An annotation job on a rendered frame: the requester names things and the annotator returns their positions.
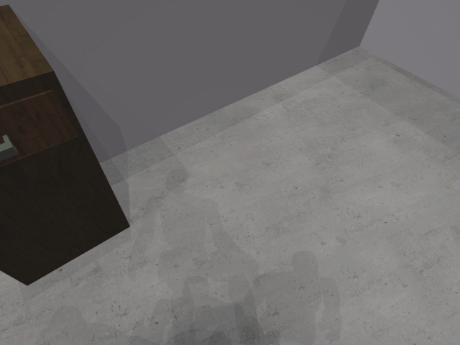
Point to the handle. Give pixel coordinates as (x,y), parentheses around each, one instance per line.
(7,149)

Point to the cabinet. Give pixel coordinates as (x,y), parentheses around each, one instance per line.
(55,203)

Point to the drawer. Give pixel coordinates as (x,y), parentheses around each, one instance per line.
(33,123)

